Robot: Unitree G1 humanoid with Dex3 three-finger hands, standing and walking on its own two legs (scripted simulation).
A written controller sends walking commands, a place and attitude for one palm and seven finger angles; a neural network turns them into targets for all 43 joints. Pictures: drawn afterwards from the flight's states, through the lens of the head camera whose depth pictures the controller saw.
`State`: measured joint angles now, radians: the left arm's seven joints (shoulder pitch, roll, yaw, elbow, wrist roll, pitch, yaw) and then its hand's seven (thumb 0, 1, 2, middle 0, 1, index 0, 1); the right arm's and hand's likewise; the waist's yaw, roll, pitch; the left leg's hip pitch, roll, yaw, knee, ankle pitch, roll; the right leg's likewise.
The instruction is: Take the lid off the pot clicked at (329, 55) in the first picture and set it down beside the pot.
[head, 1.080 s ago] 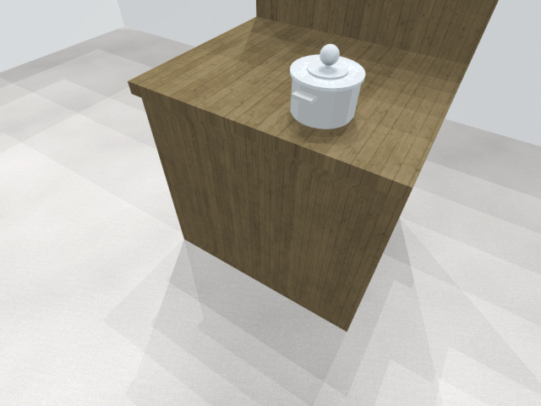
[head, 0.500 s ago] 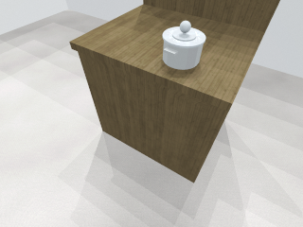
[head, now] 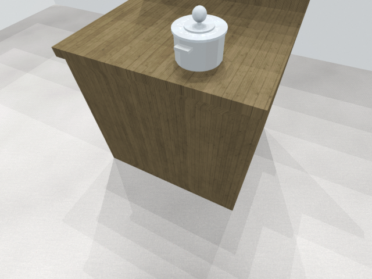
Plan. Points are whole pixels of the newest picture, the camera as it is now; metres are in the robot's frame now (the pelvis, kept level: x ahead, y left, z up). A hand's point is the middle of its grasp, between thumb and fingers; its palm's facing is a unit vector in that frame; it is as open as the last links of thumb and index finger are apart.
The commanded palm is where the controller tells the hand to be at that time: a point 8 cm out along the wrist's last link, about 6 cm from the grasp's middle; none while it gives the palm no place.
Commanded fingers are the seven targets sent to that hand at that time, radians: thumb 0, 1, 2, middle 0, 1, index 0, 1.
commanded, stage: turn to face it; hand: left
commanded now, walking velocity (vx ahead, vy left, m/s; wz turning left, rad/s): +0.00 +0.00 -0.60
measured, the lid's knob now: (199, 14) +0.79 +0.02 +0.18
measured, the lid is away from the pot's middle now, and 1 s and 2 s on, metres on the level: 0.00 0.00 0.00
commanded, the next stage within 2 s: take the last steps up to it in 0.56 s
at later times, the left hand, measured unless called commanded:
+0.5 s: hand (119, 276) +0.15 +0.18 -0.15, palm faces -0.22 -0.93 -0.29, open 7.4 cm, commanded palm none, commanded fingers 0.00 0.90 0.90 -0.20 -0.30 -0.20 -0.30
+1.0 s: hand (148, 270) +0.16 +0.11 -0.15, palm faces -0.26 -0.94 -0.21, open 7.3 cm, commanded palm none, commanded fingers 0.00 0.90 0.90 -0.20 -0.30 -0.20 -0.30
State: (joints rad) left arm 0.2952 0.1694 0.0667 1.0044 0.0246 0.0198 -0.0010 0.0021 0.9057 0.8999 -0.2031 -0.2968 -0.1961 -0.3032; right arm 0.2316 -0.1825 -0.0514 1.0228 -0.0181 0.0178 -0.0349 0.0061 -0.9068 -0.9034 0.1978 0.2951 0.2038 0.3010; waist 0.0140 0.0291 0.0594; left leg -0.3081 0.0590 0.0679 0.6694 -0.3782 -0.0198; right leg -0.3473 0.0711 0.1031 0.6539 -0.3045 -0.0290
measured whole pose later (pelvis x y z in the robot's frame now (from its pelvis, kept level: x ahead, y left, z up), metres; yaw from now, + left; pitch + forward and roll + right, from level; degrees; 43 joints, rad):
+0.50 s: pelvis -0.01 -0.01 +0.00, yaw -15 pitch +0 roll +0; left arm 0.17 0.25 0.07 0.88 0.02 0.02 -0.02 0.00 0.91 0.90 -0.20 -0.30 -0.19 -0.30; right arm 0.20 -0.24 -0.03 0.91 -0.03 0.03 -0.02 0.01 -0.90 -0.90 0.20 0.30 0.21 0.30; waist 0.00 0.04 0.09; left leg -0.33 0.11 0.06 0.79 -0.46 -0.05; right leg -0.35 0.00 -0.02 0.64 -0.28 -0.02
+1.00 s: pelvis +0.04 -0.04 +0.01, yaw -17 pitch +0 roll +0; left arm 0.24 0.15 0.05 0.97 0.02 -0.04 0.00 0.00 0.92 0.90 -0.21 -0.30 -0.20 -0.30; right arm 0.40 -0.18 -0.03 1.09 -0.03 0.02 0.00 0.01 -0.91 -0.90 0.20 0.30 0.20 0.30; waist -0.02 0.03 0.02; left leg -0.38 0.05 0.03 0.89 -0.42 0.01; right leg -0.21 -0.02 -0.09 0.52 -0.31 -0.04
